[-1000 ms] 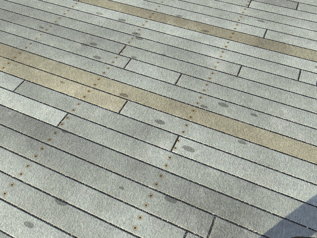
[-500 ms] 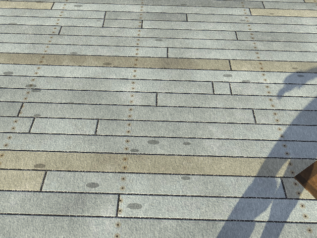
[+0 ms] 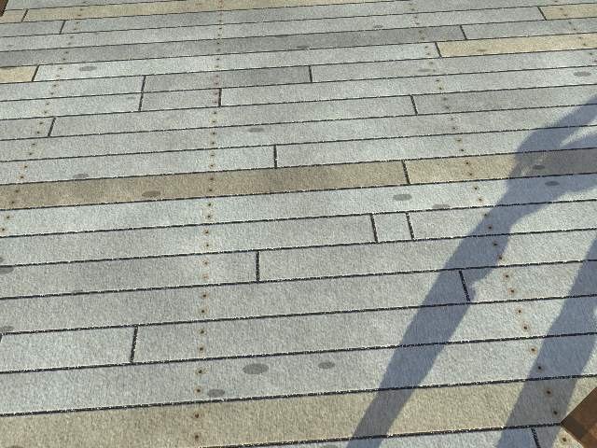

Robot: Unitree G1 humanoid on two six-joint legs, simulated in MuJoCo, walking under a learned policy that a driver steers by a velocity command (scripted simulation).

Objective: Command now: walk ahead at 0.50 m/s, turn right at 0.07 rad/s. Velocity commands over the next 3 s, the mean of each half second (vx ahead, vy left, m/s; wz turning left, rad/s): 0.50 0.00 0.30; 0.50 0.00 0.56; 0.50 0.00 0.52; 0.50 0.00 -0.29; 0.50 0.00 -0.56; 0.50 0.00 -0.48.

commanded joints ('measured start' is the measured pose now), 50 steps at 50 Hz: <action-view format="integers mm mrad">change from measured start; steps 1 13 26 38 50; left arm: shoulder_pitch -48 -20 -187 -51 -90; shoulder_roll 160 208 100 224 154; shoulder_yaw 40 57 6 60 46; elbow -55 29 -101 -91 -2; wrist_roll -1 -3 20 15 6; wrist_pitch -21 23 -32 -75 -49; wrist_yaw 14 46 29 19 19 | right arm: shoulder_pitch -27 73 119 185 65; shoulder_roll -40 -131 -148 -44 -37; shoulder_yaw -5 -48 -55 -27 -29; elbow -50 -73 -113 -120 -210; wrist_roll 0 9 12 5 18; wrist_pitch -7 -6 2 34 54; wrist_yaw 7 48 -13 -24 -2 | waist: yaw -18 -107 -50 57 -9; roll -87 -112 8 -14 -118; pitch -6 -127 -33 -230 -3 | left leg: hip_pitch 6 348 403 376 -80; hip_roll -1 -196 -20 -118 -20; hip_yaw -3 114 -261 -297 -65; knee -174 -426 -746 -190 63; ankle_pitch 196 82 210 21 -32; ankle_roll -9 157 303 138 10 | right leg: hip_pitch -9 218 -449 179 63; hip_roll -248 -280 -149 -254 -345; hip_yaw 123 -77 78 241 122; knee -154 293 526 139 -140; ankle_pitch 249 828 44 61 187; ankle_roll -158 -18 140 -13 -119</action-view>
